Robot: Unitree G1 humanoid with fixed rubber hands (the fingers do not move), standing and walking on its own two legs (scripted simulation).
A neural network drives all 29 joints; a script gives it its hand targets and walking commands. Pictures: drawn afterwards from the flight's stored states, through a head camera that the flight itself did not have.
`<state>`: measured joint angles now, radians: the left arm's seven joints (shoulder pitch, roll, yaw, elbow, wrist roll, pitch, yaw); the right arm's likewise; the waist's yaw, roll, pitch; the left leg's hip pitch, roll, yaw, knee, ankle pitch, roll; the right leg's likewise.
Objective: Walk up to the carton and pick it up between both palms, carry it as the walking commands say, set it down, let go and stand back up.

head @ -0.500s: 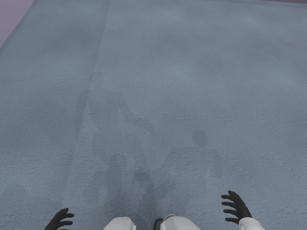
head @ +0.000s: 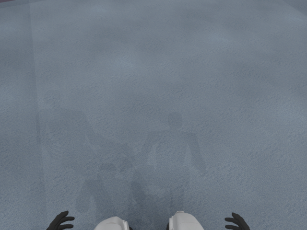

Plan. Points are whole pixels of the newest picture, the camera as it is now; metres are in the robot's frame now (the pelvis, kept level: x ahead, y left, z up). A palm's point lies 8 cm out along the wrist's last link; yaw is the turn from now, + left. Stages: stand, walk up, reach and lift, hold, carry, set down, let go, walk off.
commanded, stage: walk up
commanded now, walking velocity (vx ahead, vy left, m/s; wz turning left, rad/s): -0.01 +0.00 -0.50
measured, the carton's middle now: out of the picture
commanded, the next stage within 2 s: none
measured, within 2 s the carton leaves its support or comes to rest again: neither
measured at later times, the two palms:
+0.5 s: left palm out of the picture +0.07 +0.23 -0.12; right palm out of the picture +0.02 -0.28 -0.09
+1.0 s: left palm out of the picture +0.09 +0.14 -0.10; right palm out of the picture -0.10 -0.34 -0.12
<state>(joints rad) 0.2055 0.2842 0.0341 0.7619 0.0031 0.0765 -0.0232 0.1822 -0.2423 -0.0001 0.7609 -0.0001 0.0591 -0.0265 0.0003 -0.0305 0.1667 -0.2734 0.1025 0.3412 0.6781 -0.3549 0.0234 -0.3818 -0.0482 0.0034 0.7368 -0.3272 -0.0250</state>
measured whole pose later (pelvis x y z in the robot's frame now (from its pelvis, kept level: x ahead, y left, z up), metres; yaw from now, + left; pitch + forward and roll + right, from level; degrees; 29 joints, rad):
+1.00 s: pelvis -0.10 -0.06 +0.01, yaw -25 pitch +1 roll +2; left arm 0.20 0.27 0.03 0.76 0.02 0.04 0.01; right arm 0.13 -0.25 0.00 0.76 0.00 0.07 -0.02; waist 0.00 0.01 0.15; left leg -0.44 0.02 0.04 0.96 -0.51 -0.02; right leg -0.41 0.03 0.00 0.65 -0.26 -0.05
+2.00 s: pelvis -0.18 -0.10 +0.00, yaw -51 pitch -2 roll -2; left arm 0.19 0.27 0.05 0.76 0.01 0.07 -0.02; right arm 0.18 -0.21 0.00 0.76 0.00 0.07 -0.03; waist 0.00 -0.03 0.10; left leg -0.22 0.11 0.18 0.70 -0.44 0.01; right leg -0.46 0.00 0.01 1.16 -0.47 -0.03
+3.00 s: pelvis -0.18 -0.20 +0.00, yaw -72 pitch +3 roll +1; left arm 0.30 0.26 0.04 0.77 0.03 0.05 0.05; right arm 0.08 -0.27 0.00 0.76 -0.02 0.07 0.03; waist 0.00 0.01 0.07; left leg -0.45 0.04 0.06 0.71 -0.39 0.00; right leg -0.32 -0.08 0.02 0.70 -0.44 0.02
